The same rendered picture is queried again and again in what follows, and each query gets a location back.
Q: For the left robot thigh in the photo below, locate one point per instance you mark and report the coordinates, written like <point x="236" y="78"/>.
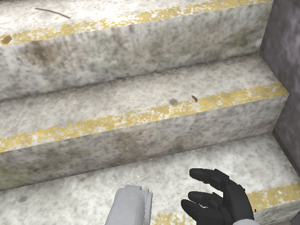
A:
<point x="131" y="206"/>

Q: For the right robot hand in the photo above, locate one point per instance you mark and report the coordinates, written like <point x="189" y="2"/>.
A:
<point x="232" y="207"/>

